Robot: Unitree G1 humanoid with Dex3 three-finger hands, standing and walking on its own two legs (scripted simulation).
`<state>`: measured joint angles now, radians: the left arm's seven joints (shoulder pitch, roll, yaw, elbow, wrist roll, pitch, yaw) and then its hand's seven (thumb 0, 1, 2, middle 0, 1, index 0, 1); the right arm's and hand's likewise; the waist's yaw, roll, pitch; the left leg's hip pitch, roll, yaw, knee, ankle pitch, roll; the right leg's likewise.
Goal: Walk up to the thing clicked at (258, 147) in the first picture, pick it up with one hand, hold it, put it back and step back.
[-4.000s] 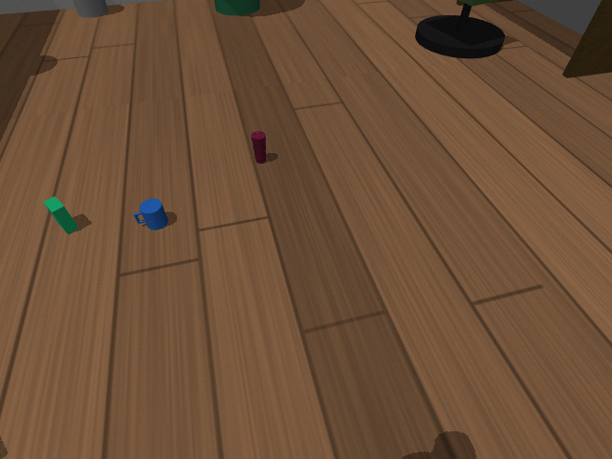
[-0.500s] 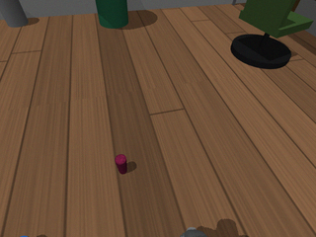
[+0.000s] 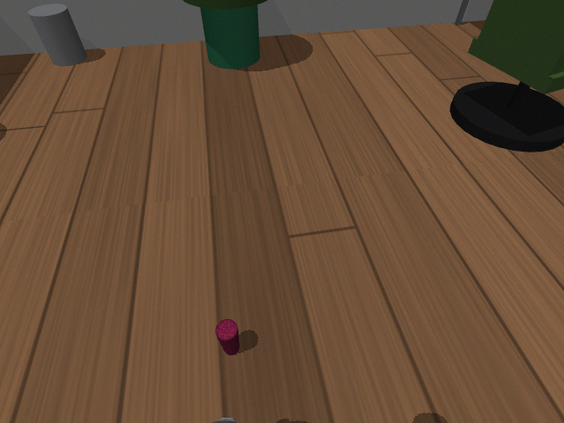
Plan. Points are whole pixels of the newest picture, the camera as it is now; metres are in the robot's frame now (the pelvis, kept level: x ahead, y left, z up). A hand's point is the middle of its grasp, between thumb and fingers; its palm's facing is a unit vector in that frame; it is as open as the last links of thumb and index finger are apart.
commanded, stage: walk up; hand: left
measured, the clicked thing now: (229, 339) +0.51 +0.21 -0.69
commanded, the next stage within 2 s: stand in 1.60 s
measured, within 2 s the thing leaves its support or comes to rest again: neither
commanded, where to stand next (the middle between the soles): +0.18 +0.01 m, yaw -2 degrees
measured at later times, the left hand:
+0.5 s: hand out of the picture +0.15 +0.28 -0.16, palm faces -0.07 -0.92 -0.38, open 7.4 cm
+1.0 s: hand (129, 397) +0.20 +0.26 -0.14, palm faces -0.04 -0.95 -0.32, open 7.4 cm
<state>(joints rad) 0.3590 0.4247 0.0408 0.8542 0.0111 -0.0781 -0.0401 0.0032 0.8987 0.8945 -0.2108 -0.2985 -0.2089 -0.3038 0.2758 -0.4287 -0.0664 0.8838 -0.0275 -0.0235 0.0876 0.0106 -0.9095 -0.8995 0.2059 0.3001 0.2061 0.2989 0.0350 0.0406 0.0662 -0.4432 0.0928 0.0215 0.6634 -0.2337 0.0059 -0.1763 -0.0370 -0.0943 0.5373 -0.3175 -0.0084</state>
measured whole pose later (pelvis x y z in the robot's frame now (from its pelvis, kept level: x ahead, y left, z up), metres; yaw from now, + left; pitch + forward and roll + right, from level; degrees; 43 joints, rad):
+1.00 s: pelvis +0.09 +0.02 +0.02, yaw -1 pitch -2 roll +0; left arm 0.04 0.35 0.00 1.15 0.00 -0.01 -0.02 0.00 0.90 0.89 -0.21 -0.30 -0.21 -0.30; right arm 0.06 -0.38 0.00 1.17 0.00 -0.02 0.02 0.01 -0.91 -0.90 0.21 0.30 0.21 0.30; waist 0.00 0.00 0.06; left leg -0.15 0.04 0.07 0.36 -0.17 -0.01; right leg -0.17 -0.03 -0.03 0.35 -0.15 0.02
